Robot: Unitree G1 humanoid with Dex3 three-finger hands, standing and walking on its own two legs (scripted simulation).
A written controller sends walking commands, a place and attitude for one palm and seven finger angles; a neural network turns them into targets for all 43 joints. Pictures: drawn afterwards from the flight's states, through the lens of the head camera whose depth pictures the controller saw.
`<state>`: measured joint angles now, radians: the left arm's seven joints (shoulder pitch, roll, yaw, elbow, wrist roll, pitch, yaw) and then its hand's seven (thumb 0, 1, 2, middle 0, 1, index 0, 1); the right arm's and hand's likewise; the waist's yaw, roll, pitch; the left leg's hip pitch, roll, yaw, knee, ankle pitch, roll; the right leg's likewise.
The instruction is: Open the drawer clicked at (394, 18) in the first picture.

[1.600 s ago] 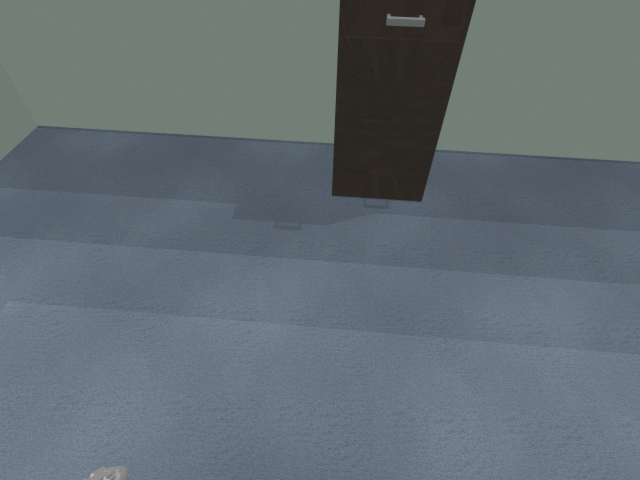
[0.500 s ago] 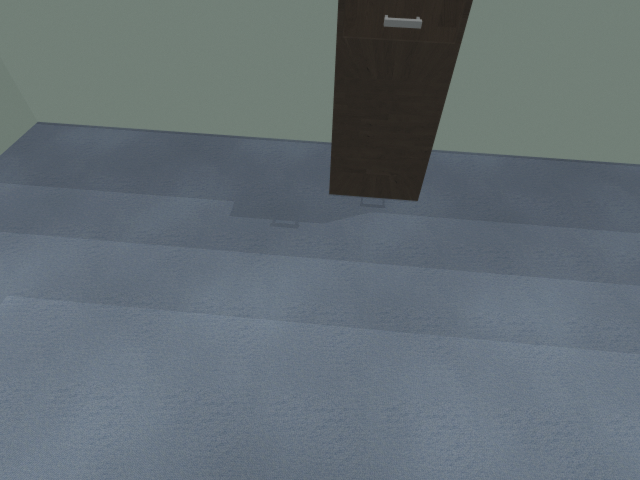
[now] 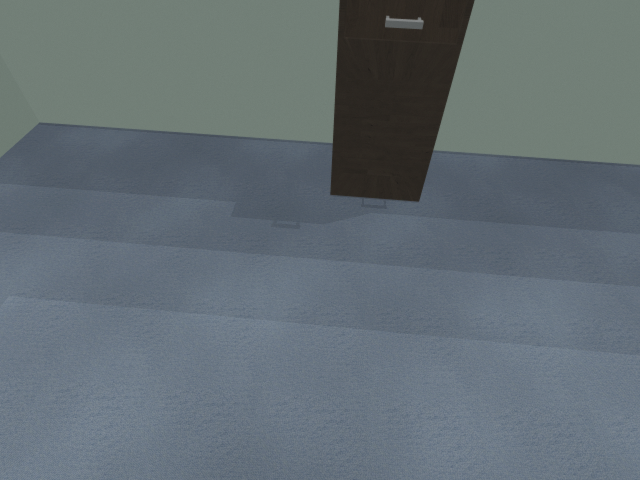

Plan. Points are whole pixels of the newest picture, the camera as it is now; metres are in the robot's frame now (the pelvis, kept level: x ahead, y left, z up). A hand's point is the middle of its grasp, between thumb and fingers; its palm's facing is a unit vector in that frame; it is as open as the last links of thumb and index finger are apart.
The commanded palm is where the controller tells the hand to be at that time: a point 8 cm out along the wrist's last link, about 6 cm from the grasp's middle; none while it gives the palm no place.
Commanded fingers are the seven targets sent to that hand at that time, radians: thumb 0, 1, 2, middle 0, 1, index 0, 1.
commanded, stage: walk to a spot facing it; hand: left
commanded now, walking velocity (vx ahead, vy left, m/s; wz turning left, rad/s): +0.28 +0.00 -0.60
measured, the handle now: (403, 21) +1.46 -0.19 +0.03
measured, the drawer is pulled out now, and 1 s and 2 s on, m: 0.00 0.00 0.00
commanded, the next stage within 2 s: turn to face it in 1.94 s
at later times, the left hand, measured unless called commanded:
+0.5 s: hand out of the picture +0.05 +0.17 -0.17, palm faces -0.12 -0.98 -0.15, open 7.4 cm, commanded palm none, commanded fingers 0.00 0.90 0.90 -0.20 -0.30 -0.20 -0.30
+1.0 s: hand (286, 277) +0.52 +0.10 -0.16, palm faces -0.54 -0.82 -0.20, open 7.4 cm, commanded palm none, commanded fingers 0.00 0.90 0.90 -0.20 -0.30 -0.20 -0.30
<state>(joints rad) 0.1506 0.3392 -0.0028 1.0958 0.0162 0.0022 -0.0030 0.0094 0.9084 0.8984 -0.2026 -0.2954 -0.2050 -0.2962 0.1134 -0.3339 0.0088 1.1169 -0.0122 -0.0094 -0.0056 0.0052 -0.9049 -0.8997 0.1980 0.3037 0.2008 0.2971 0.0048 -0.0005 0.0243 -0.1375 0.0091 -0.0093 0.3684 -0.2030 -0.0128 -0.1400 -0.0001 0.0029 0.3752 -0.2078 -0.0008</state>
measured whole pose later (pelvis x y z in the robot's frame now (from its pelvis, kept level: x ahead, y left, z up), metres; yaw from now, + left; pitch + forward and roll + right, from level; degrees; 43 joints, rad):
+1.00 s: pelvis +0.29 +0.00 +0.00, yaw -32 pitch +0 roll -1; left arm 0.09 0.25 0.10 0.91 0.05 0.04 -0.05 0.01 0.92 0.90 -0.19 -0.29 -0.19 -0.29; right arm 0.42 -0.20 -0.05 1.07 -0.02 -0.08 -0.03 0.00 -0.92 -0.90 0.19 0.30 0.20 0.30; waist -0.05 -0.03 0.04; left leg -0.02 0.06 0.36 0.35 -0.32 0.02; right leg -0.65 -0.11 -0.06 0.96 -0.12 0.02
